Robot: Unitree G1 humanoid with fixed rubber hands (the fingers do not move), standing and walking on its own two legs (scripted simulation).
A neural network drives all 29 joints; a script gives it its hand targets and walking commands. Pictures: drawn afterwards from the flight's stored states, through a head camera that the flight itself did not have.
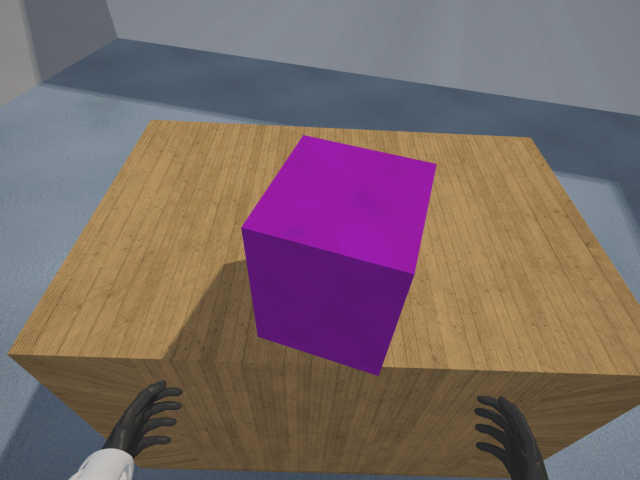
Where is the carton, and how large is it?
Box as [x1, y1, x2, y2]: [241, 135, 436, 375]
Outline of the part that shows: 303,135 241,227 257,333 260,337 378,375 414,273 436,164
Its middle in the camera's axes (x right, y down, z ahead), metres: +0.03 +0.03 +0.59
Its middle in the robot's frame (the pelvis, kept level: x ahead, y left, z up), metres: +0.43 +0.00 +0.03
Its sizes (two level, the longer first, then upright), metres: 0.210 0.200 0.250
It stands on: a pedestal, 0.68 m high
